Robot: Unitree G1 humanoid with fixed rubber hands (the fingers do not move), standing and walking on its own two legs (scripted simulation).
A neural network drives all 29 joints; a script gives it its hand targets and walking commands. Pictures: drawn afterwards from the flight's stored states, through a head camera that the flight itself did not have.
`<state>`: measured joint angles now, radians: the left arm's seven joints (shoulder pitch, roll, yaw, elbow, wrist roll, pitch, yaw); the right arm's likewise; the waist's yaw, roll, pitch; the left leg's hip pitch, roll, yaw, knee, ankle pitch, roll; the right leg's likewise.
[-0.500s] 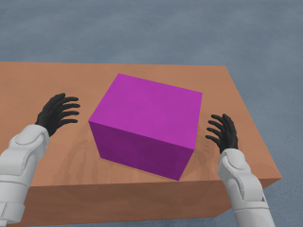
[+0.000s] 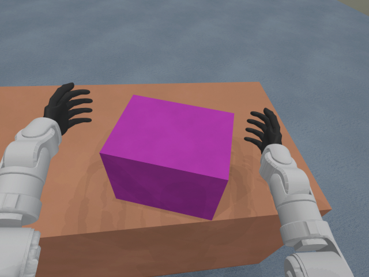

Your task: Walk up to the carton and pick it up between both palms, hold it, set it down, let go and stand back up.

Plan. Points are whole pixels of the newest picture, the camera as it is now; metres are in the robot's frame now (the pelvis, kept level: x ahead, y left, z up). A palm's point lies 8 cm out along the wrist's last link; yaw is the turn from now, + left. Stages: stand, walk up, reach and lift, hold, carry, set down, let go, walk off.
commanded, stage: reach and lift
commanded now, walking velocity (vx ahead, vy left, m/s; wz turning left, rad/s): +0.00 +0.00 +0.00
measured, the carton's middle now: (172, 157) +0.42 -0.01 -0.01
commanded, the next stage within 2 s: none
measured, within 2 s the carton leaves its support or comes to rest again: neither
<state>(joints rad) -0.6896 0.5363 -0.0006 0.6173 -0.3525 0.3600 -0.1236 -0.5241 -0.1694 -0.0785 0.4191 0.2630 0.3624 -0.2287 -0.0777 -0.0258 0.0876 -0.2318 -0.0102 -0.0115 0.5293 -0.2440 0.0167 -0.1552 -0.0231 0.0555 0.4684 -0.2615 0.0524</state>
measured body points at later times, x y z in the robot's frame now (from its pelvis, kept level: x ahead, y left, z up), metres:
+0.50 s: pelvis +0.00 +0.00 +0.00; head +0.03 +0.01 +0.45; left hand +0.45 +0.22 +0.11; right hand +0.38 -0.24 +0.07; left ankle +0.03 +0.10 -0.74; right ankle +0.00 -0.16 -0.74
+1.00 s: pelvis +0.02 +0.01 -0.01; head +0.10 +0.02 +0.44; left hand +0.45 +0.21 +0.01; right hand +0.39 -0.23 +0.01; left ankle +0.03 +0.10 -0.74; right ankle +0.00 -0.16 -0.74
